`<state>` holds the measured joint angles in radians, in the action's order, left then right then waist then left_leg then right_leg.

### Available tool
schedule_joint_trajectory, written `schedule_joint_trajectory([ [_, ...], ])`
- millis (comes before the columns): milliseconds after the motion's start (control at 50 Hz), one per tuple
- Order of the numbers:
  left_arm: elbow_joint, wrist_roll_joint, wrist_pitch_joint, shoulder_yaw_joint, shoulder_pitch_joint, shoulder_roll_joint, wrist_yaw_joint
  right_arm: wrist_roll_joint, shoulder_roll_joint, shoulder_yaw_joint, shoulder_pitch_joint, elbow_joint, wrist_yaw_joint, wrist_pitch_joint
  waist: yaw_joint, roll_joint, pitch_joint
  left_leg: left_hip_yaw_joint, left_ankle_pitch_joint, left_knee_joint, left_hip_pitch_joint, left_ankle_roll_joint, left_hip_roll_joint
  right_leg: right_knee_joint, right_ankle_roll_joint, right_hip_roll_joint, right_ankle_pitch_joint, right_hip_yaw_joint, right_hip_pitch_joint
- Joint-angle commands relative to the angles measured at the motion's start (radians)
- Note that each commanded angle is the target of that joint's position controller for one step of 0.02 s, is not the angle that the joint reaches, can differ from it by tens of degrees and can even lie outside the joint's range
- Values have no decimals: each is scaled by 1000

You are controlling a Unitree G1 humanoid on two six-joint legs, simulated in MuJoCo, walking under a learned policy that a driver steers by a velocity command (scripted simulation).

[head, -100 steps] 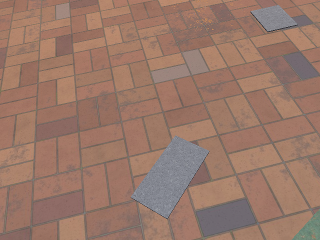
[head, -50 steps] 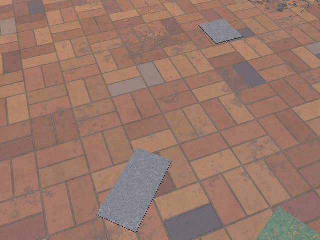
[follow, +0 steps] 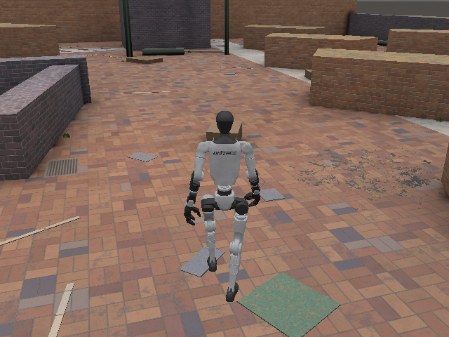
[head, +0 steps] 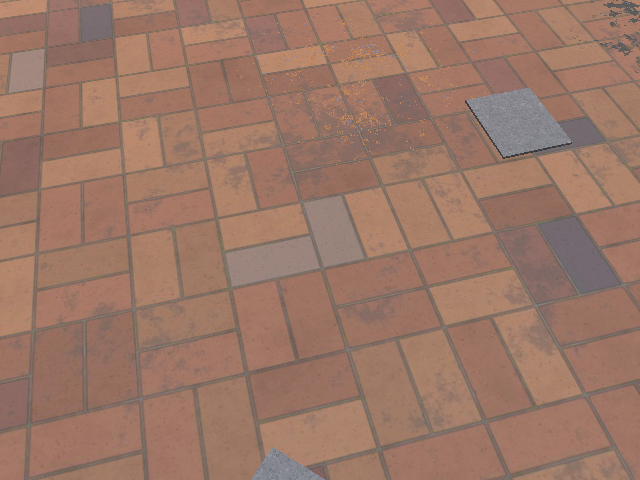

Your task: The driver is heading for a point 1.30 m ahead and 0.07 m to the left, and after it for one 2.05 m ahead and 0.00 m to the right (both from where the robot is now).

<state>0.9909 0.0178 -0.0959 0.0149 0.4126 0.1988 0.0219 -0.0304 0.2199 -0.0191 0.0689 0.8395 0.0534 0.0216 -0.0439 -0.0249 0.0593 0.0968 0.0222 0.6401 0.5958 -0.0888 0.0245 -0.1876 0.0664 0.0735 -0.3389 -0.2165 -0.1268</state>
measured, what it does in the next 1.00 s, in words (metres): walks ahead: left foot, then right foot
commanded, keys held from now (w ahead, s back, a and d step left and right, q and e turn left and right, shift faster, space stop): w+q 0.20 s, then w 0.80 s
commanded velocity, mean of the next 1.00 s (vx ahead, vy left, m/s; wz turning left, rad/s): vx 0.50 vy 0.00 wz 0.23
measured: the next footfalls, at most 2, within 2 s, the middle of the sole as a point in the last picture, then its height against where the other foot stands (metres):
left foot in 0.08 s outside the picture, level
right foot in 0.60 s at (373, 438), level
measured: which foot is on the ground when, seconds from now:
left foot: up 0.00-0.06, down 0.08-0.60, up 0.62-1.00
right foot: down 0.00-0.10, up 0.12-0.58, down 0.60-1.00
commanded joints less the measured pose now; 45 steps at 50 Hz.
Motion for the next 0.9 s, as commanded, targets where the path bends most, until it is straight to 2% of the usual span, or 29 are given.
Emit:
schedule_joint_trajectory([
  [20,-16,4,7,34,44,177,22,-4,71,-16,2,-59,-7,11,46,121,-21,76,128,-29,-90,-58,-86,-192,19,-309,1202,19,-38],
  [40,-20,9,17,39,29,193,25,-5,90,-26,83,-38,-11,12,83,132,-66,77,179,-41,-175,-85,-114,-321,21,-317,1263,10,-35],
  [60,-29,12,25,43,17,206,23,-9,119,-42,193,-6,-15,18,129,134,-127,53,201,-87,-310,-117,-132,-492,26,-321,1199,9,11],
  [80,-51,6,26,45,-23,211,17,-22,167,-67,342,35,-25,22,212,89,-196,-48,197,-168,-537,-170,-78,-750,15,-299,969,-4,177],
  [100,-102,3,17,27,4,117,1,-22,270,-97,376,34,-41,17,168,-101,-276,-438,185,-166,-804,-267,201,-1091,-18,-175,181,-5,518],
  [120,-157,-7,9,38,-40,147,-12,6,304,-108,358,20,-37,6,152,-141,-334,-880,161,-310,-935,-406,332,-1317,-40,-8,-211,183,812],
  [140,-177,4,-5,38,-135,164,-17,25,264,-102,314,28,-43,0,146,-12,-183,-715,168,-353,-835,-355,299,-1268,-29,-101,-91,275,913],
  [160,-188,-5,-17,36,-152,164,-21,28,212,-91,262,23,-47,2,111,30,-87,-606,105,-386,-688,-308,267,-1174,-32,-136,-9,263,878],
  [180,-177,-2,-14,38,-143,160,-19,23,172,-81,217,19,-49,6,60,84,-26,-518,0,-406,-571,-258,210,-1086,-43,-164,16,257,815],
  [200,-178,17,5,37,-131,153,-20,28,154,-74,195,16,-54,14,29,84,-14,-449,-89,-415,-496,-234,161,-1032,-63,-178,19,257,753],
  [240,-171,34,43,32,-95,125,-30,30,146,-66,202,19,-53,38,4,50,-45,-362,-210,-424,-444,-214,117,-962,-88,-184,32,234,683],
  [280,-190,32,58,29,-134,112,-38,31,168,-70,241,36,-50,51,10,23,-38,-311,-265,-445,-422,-195,90,-882,-102,-190,100,207,694],
  [380,-252,20,61,24,-328,112,-48,30,162,-61,353,69,-50,52,88,-30,-10,-270,-319,-454,-520,-108,64,-635,-95,-184,305,177,771],
  [480,-303,10,51,15,-473,115,-53,15,166,-53,419,94,-62,52,139,-41,14,-286,-339,-436,-666,-109,111,-458,-57,-140,340,161,790],
  [520,-313,10,44,18,-470,129,-53,9,181,-53,409,99,-70,53,118,-47,22,-294,-403,-411,-705,-106,146,-404,-26,-122,289,169,750],
  [540,-303,9,40,22,-426,139,-50,7,189,-54,384,96,-73,55,87,-50,14,-282,-489,-377,-703,-92,152,-373,-8,-105,250,169,682],
  [560,-281,8,37,30,-352,154,-43,5,199,-55,362,95,-75,58,52,-58,-16,-270,-622,-311,-697,-77,149,-354,10,-73,205,161,578],
  [580,-242,6,31,41,-233,174,-33,2,206,-56,350,97,-73,58,0,-50,-76,-254,-712,-177,-691,-65,130,-323,31,-41,180,152,442],
  [600,-193,14,21,53,-72,196,-21,6,202,-53,338,95,-69,60,-76,-14,-163,-217,-627,20,-604,-49,88,-270,59,-68,219,175,226],
  [620,-174,41,16,74,72,281,-6,26,141,-36,372,62,-63,65,-102,110,-297,-170,-286,327,-375,-24,9,-259,124,-304,107,458,-46],
  [640,-158,41,25,92,79,341,-18,45,92,-32,492,73,-60,63,-40,300,-365,-138,503,616,-98,3,-169,-144,253,-510,132,901,-182],
  [660,-164,4,33,77,-4,256,-29,12,166,-46,426,79,-64,57,-16,138,-247,-221,454,677,-20,-15,-101,-100,230,-458,23,893,-69],
  [680,-180,-5,32,61,-102,191,-33,10,159,-45,348,62,-57,59,10,72,-112,-209,359,642,-8,-12,-53,-76,207,-424,29,725,80],
  [700,-181,2,27,51,-145,153,-36,9,139,-40,303,50,-51,59,25,44,-59,-194,308,589,-25,-10,-18,-43,179,-371,104,621,170],
  [720,-168,2,20,44,-147,137,-33,1,131,-39,293,47,-45,50,43,67,-34,-182,289,548,-50,-2,5,-23,156,-332,187,542,224],
  [740,-151,0,15,38,-141,121,-31,-7,117,-35,309,51,-38,39,63,91,-36,-171,276,518,-89,11,19,-3,140,-301,245,482,264],
  [800,-109,-10,-6,43,-78,141,-33,-11,91,-28,284,45,-25,20,74,95,-35,-131,235,463,-68,39,38,34,150,-280,359,404,275],
  [840,-91,-11,-8,46,-47,151,-33,-11,89,-24,197,17,-21,15,61,89,-5,-108,168,396,5,58,64,70,151,-269,352,370,265],
  [900,-65,-14,-4,43,-1,143,-33,-6,79,-16,66,-26,-18,17,34,84,22,-75,67,237,53,79,76,83,136,-238,409,316,236],
])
